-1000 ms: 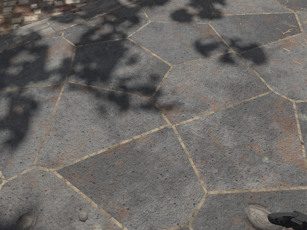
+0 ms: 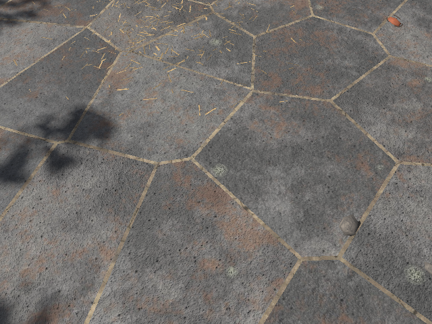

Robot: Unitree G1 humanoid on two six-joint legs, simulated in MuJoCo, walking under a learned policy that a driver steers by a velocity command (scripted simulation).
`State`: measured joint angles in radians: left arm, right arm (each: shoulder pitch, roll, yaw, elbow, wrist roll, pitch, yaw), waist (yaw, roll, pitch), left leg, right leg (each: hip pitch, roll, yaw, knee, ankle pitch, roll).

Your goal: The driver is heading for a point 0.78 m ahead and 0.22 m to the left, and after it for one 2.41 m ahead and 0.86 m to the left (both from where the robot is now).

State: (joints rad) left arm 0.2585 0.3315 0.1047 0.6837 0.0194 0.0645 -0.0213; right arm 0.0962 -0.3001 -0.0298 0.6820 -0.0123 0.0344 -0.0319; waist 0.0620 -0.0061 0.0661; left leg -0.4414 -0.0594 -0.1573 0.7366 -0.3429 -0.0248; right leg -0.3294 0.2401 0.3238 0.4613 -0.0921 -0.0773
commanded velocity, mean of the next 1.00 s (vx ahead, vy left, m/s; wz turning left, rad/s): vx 0.69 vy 0.00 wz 0.43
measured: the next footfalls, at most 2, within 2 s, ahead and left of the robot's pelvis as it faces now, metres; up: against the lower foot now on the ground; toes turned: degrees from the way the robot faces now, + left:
left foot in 0.08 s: +0.09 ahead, +0.12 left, +0.00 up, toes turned -14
right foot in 0.46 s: +0.13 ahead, -0.10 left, +0.00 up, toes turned +5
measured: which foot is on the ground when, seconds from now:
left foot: up 0.00-0.06, down 0.08-0.46, up 0.48-0.88, down 0.90-1.00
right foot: down 0.00-0.08, up 0.10-0.44, down 0.46-0.90, up 0.92-1.00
